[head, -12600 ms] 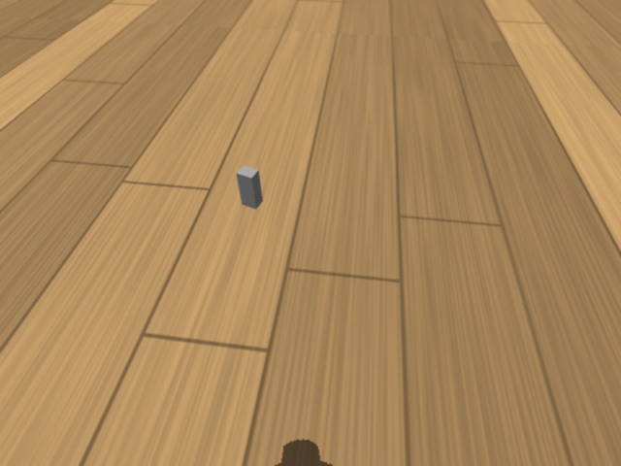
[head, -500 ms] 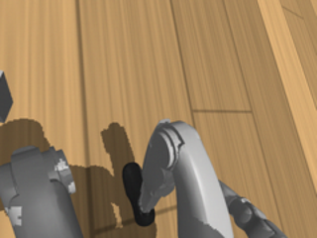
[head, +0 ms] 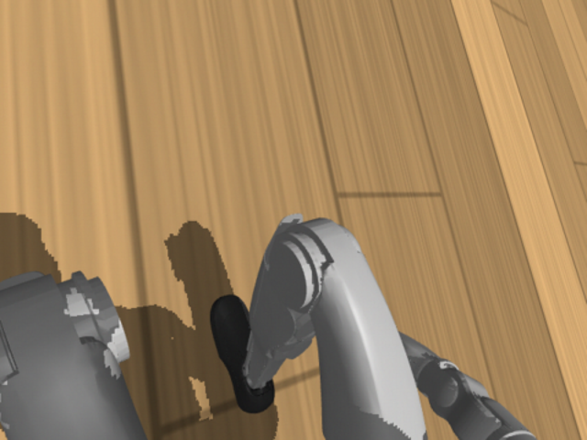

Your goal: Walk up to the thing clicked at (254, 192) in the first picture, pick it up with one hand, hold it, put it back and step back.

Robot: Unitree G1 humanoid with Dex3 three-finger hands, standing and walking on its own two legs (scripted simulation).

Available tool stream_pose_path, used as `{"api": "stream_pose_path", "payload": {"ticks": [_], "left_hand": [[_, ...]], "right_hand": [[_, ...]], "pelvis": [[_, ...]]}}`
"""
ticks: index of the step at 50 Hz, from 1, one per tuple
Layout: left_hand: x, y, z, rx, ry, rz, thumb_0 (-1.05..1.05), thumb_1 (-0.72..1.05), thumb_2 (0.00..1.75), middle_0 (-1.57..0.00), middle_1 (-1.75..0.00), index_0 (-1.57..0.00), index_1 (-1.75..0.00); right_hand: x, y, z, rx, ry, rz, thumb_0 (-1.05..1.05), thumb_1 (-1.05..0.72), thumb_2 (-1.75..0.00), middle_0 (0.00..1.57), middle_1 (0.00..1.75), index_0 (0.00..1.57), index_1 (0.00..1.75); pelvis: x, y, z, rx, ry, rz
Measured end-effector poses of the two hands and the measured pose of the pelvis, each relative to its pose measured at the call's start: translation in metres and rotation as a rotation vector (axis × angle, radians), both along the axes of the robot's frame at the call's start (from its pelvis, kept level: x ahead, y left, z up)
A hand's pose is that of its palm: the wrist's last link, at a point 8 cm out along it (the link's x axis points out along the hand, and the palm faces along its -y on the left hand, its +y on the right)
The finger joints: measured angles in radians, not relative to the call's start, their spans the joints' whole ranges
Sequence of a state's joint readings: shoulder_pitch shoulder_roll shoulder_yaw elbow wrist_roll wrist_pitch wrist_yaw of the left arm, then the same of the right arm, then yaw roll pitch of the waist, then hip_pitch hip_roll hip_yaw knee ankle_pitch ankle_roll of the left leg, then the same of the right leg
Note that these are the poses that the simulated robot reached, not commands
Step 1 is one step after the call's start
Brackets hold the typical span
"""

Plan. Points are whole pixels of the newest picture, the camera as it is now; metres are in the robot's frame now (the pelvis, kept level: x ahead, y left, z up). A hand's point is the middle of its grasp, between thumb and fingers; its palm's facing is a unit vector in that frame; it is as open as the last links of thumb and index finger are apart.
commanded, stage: rest palm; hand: left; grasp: from the side
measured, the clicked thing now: out of the picture +0.46 +0.29 -0.19
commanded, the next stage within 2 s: close in 0.50 s
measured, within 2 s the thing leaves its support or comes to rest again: neither
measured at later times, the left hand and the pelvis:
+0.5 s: hand out of the picture +0.44 +0.29 -0.17, palm faces +0.35 -0.94 -0.01, open 16.7 cm; pelvis +0.00 +0.00 +0.00, yaw -1 degrees
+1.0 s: hand out of the picture +0.44 +0.29 -0.17, palm faces +0.36 -0.93 -0.01, open 12.2 cm; pelvis +0.00 +0.00 +0.00, yaw -2 degrees
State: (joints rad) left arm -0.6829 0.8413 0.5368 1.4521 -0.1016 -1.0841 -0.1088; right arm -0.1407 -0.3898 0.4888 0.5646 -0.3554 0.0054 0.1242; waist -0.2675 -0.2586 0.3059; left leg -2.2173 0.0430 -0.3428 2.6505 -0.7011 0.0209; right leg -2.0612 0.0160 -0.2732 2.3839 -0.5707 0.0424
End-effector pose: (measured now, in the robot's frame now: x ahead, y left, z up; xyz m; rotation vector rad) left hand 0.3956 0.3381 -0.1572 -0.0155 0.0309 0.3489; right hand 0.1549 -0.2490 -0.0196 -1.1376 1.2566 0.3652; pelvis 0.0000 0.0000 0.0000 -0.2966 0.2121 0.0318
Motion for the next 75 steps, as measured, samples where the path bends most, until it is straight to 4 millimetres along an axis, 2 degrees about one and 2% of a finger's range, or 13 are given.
{"api": "stream_pose_path", "payload": {"ticks": [13,31,41,48,65,75], "left_hand": [[-0.001,-0.007,-0.005,-0.007,0.011,0.025,-0.01,-0.56,0.15,-0.06,-0.13,-0.07,-0.12],[0.004,-0.01,-0.018,0.013,0.031,0.001,-0.01,-0.38,0.24,-0.1,-0.18,-0.11,-0.17],[0.009,-0.004,-0.014,0.025,0.017,0.036,-0.01,-0.17,0.37,-0.3,-0.34,-0.31,-0.33],[0.01,-0.007,-0.01,0.031,0.015,0.0,-0.01,-0.06,0.45,-0.44,-0.46,-0.45,-0.45],[0.013,0.0,-0.012,0.013,0.0,0.045,0.0,-0.29,0.61,-0.51,-0.66,-0.5,-0.63],[0.014,0.0,-0.011,0.02,0.013,0.044,0.01,-0.35,0.72,-0.53,-0.68,-0.52,-0.66]], "right_hand": [[0.01,0.006,-0.003,0.015,-0.003,0.029,0.0,-0.92,-0.91,0.21,0.3,0.2,0.3],[0.002,0.012,0.004,-0.026,0.041,0.032,0.0,-0.91,-0.91,0.21,0.3,0.2,0.3],[0.001,0.01,0.004,-0.035,0.046,0.038,0.0,-0.9,-0.9,0.21,0.3,0.2,0.3],[0.0,0.01,0.004,-0.031,0.037,0.038,0.0,-0.9,-0.9,0.21,0.3,0.2,0.3],[-0.005,0.01,0.012,-0.054,0.048,0.033,-0.01,-0.89,-0.9,0.21,0.3,0.2,0.3],[0.001,0.011,0.009,-0.044,0.046,0.036,-0.01,-0.89,-0.9,0.21,0.3,0.2,0.3]], "pelvis": [[0.0,-0.002,0.0,-0.001,-0.001,-0.005],[0.0,0.004,0.002,-0.03,-0.007,-0.013],[-0.001,0.003,0.002,-0.028,-0.014,-0.017],[-0.002,0.002,0.003,-0.027,-0.016,-0.021],[-0.003,0.005,0.006,-0.039,-0.015,-0.024],[-0.002,0.004,0.006,-0.035,-0.007,-0.02]]}}
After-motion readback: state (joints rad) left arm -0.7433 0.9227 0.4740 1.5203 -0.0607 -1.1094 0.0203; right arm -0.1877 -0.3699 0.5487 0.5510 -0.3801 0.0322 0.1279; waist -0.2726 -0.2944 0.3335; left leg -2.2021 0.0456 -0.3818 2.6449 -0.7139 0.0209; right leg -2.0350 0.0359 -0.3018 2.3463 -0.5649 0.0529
